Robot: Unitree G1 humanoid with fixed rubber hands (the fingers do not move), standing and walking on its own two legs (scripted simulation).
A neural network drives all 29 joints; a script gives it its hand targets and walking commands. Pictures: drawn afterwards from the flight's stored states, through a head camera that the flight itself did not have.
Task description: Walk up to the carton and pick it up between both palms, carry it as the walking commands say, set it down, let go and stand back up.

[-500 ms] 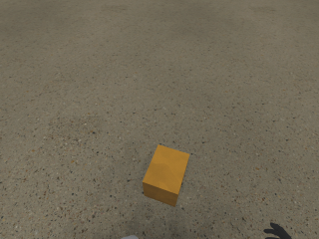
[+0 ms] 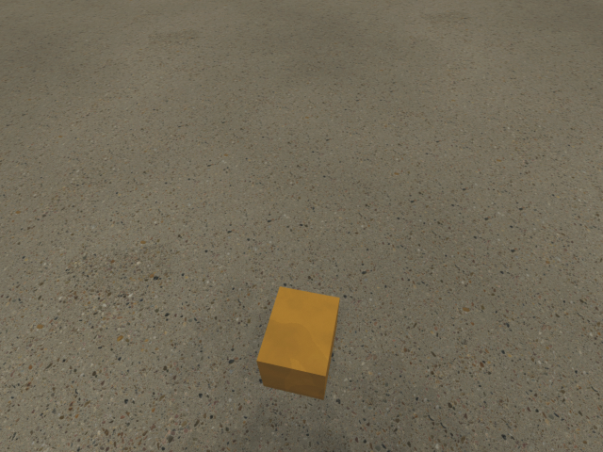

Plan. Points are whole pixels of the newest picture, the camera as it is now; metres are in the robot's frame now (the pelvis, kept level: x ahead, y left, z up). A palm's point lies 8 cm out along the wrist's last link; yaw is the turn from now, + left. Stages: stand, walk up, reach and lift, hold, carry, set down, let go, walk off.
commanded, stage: walk up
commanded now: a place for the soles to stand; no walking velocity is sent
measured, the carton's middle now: (301, 342) +0.56 +0.03 -0.65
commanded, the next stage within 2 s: none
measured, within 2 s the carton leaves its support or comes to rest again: neither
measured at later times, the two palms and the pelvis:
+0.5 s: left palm (24, 415) +0.22 +0.44 -0.12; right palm out of the picture +0.07 -0.19 -0.12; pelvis +0.09 +0.12 -0.02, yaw -10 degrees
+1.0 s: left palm (83, 342) +0.35 +0.42 -0.17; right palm out of the picture +0.12 -0.17 -0.13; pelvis +0.16 +0.16 -0.05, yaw -16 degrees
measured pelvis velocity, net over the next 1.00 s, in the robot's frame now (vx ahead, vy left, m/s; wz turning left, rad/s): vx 0.16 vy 0.16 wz -0.27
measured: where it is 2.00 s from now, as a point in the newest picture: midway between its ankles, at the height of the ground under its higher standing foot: outside the picture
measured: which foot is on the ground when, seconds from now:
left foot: down 0.00-0.00, up 0.02-0.20, down 0.22-0.68, up 0.70-0.82, down 0.84-1.00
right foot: down 0.00-0.24, up 0.26-0.62, down 0.64-0.88, up 0.90-1.00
